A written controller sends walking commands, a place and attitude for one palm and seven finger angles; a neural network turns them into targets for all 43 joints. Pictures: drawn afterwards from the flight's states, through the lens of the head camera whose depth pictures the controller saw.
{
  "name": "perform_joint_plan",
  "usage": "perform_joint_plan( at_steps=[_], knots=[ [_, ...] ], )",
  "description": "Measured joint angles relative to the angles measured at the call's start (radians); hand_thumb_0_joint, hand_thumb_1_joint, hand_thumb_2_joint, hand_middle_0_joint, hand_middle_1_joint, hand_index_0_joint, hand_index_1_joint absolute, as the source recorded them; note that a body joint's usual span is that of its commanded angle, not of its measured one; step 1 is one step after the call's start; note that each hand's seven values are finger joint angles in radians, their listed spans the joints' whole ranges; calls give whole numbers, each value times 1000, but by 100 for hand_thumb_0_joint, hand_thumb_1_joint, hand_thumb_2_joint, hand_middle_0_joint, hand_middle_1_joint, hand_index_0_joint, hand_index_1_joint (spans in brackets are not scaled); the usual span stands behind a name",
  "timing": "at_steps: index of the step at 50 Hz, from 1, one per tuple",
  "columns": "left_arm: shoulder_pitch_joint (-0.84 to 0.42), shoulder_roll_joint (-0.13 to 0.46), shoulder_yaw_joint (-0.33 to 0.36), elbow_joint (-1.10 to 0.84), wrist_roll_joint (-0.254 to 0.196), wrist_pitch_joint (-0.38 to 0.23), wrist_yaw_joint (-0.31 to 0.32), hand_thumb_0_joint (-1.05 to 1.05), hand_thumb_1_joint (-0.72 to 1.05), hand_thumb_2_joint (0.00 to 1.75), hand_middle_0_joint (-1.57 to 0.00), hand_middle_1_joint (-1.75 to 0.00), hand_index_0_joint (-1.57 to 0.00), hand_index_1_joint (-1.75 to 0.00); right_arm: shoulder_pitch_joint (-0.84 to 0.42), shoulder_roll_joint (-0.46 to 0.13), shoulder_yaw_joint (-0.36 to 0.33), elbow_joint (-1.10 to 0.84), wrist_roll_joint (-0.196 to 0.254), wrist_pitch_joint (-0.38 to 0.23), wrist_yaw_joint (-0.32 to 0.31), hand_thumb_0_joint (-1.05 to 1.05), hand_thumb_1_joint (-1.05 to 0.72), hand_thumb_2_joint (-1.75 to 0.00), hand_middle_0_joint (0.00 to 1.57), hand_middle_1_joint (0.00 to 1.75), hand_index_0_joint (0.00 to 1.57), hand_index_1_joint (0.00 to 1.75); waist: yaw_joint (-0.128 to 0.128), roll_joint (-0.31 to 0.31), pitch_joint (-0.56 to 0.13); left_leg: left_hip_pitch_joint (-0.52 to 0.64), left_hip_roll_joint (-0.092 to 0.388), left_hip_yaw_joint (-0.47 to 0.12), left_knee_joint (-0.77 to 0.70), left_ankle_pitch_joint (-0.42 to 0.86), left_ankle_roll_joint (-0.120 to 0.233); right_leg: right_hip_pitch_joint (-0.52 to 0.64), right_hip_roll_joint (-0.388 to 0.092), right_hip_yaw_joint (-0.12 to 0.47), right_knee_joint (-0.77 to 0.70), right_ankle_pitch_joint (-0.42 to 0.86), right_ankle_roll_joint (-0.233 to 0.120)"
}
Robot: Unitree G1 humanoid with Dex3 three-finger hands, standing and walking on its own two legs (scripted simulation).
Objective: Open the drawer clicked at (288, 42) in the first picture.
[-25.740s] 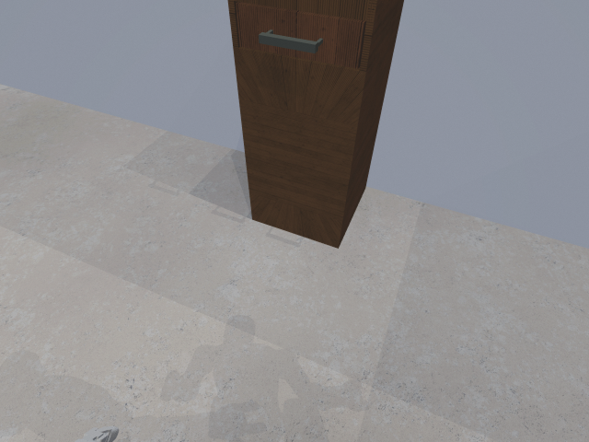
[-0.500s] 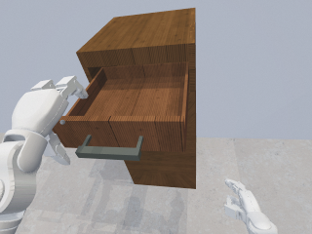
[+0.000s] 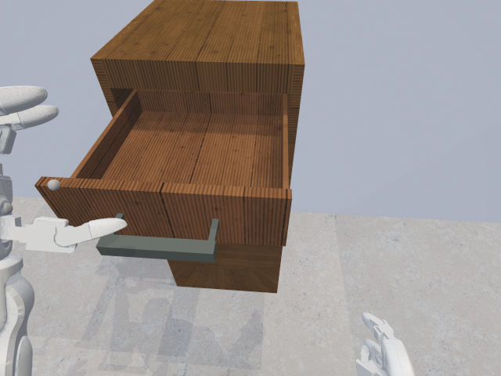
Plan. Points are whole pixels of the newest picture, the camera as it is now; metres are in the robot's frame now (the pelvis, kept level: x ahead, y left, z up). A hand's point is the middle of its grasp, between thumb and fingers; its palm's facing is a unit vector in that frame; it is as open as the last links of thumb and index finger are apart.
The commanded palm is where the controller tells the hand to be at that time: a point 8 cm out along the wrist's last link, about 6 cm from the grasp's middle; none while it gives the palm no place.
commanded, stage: draw the hand back to the body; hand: left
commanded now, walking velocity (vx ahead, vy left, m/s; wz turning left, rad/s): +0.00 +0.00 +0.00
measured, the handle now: (162, 235) +0.29 +0.18 +0.09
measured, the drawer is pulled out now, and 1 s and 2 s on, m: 0.30 0.30 0.30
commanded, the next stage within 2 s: step back with the hand held close in 0.70 s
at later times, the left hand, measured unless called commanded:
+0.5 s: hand (11, 182) +0.21 +0.26 +0.28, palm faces +0.56 -0.76 -0.31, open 8.6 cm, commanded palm +0.16 +0.29 +0.28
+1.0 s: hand (32, 190) +0.21 +0.24 +0.27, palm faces +0.49 -0.75 -0.45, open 7.4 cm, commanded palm +0.13 +0.29 +0.28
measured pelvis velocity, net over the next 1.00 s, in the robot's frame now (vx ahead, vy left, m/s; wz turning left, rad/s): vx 0.00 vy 0.01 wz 0.00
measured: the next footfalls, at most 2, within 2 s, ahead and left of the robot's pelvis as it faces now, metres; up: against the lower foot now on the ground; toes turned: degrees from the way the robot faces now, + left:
right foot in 1.82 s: -0.24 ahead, -0.08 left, +0.00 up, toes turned +1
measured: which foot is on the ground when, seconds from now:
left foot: down 0.00-1.00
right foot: down 0.00-1.00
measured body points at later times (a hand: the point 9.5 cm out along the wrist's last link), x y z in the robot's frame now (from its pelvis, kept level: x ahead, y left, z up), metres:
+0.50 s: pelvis +0.02 +0.01 +0.00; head +0.01 +0.00 +0.45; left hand +0.17 +0.30 +0.29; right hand +0.24 -0.19 -0.07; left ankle +0.03 +0.15 -0.74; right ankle +0.00 -0.12 -0.74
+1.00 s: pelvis +0.00 +0.01 +0.00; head +0.01 +0.00 +0.45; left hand +0.17 +0.28 +0.29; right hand +0.19 -0.23 -0.09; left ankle +0.03 +0.15 -0.74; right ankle +0.00 -0.12 -0.74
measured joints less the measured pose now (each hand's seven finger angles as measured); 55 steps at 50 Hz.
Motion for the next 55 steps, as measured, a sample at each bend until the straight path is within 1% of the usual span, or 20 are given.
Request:
perform_joint_plan(
  at_steps=[3, 7, 11, 14, 18, 22, 28, 31, 34, 41, 43, 45, 48, 51, 55],
  knots=[
    [37, 7, 5, -12, 1, -7, 13, 0, -16, 44, -29, -98, -29, -99, 23, -11, -14, 18, -6, -7, -2, 1, -90, -90, 20, 30, 20, 30, -3, -4, -5, 8, -4, 8, -2, -9, 5, 8, -5, 7, -7, -4, 5],
    [83, 33, 20, -36, 4, -16, 19, 0, -3, 50, -28, -89, -28, -90, 30, -24, -31, 27, -8, -16, -1, 1, -90, -90, 20, 30, 20, 30, -6, 2, -13, 13, -10, 18, 2, -24, 12, 13, -11, 16, -10, -11, 13],
    [112, 63, 55, -44, 1, -21, 19, 0, 10, 56, -27, -81, -27, -81, 18, -25, -41, 22, -4, -15, 1, 1, -90, -90, 20, 30, 20, 30, -5, 8, -26, 15, -15, 24, 4, -34, 17, 15, -17, 21, -11, -18, 19],
    [114, 74, 82, -33, -3, -18, 19, 0, 20, 60, -27, -74, -26, -75, 3, -20, -43, 12, 1, -9, 4, 1, -90, -90, 20, 30, 20, 30, 0, 13, -33, 15, -18, 26, 5, -38, 19, 15, -21, 23, -10, -22, 21],
    [110, 69, 108, -4, -11, -5, 21, 0, 34, 66, -26, -65, -25, -66, -19, -10, -39, -4, 5, 1, 5, 1, -90, -90, 20, 30, 20, 30, 10, 17, -37, 14, -21, 25, 3, -38, 21, 14, -23, 22, -12, -23, 23],
    [112, 57, 120, 13, -14, 15, 24, 1, 48, 72, -25, -56, -24, -57, -34, -1, -33, -15, 5, 9, 6, 1, -90, -90, 20, 30, 20, 30, 20, 15, -36, 12, -20, 22, 3, -37, 19, 15, -22, 18, -14, -22, 22],
    [121, 28, 88, -23, -6, 35, 29, 1, 69, 81, -23, -43, -22, -43, -36, -2, -28, -17, -2, 4, 9, 1, -90, -90, 20, 30, 20, 30, 31, 13, -37, 9, -20, 11, 10, -39, 17, 17, -22, 8, -10, -26, 20],
    [115, 34, 83, -36, -4, 35, 31, 1, 77, 84, -22, -38, -22, -38, -34, -1, -26, -14, -3, 3, 6, 1, -90, -90, 20, 30, 20, 30, 33, 12, -36, 9, -18, 7, 13, -39, 15, 19, -20, 3, -7, -28, 17],
    [104, 46, 92, -33, -6, 33, 32, 1, 82, 87, -22, -34, -22, -35, -31, 1, -26, -13, -2, 6, 4, 1, -90, -90, 20, 30, 20, 30, 31, 14, -36, 11, -16, 4, 14, -37, 12, 20, -17, 1, -4, -28, 14],
    [84, 49, 108, 12, -15, 40, 33, 1, 87, 89, -22, -31, -21, -32, -23, -3, -28, -8, 4, 18, -1, 1, -90, -90, 20, 30, 20, 30, 20, 23, -25, 12, -8, 3, 7, -26, 6, 17, -9, 1, -3, -20, 8],
    [103, 56, 123, 10, -14, 27, 27, 1, 88, 89, -22, -31, -21, -31, -17, -11, -23, -23, 8, 32, 4, 1, -90, -90, 20, 30, 20, 30, 4, 26, -39, -21, -4, -3, 20, -26, 7, -9, -4, -4, -2, -17, 7],
    [121, 75, 139, -1, -11, 10, 23, 1, 88, 89, -21, -30, -21, -31, -18, -21, -24, -36, 11, 45, 6, 1, -90, -90, 20, 30, 20, 30, -12, 28, -44, -61, 1, -9, 37, -25, 9, -39, 1, -9, -1, -9, 7],
    [150, 99, 145, -32, -5, -11, 22, 1, 89, 89, -21, -30, -21, -31, -22, -41, -37, -53, 16, 60, 8, 1, -90, -90, 20, 30, 20, 30, -30, 26, -38, -113, -1, -11, 55, -20, 10, -87, -1, -10, 10, 0, 10],
    [194, 131, 159, -70, -3, -24, 21, 1, 89, 89, -22, -30, -21, -31, -26, -56, -56, -70, 19, 74, 7, 1, -90, -90, 20, 30, 20, 30, -44, 19, -22, -147, -7, -1, 63, -11, 17, -130, -8, 1, 28, 8, 18],
    [258, 188, 202, -114, -3, -34, 24, 1, 89, 89, -22, -30, -21, -31, -23, -58, -76, -91, 25, 90, 7, 1, -90, -90, 20, 30, 20, 30, -55, 1, -4, -182, -15, 16, 76, 1, 27, -177, -18, 18, 55, 17, 29]
  ],
)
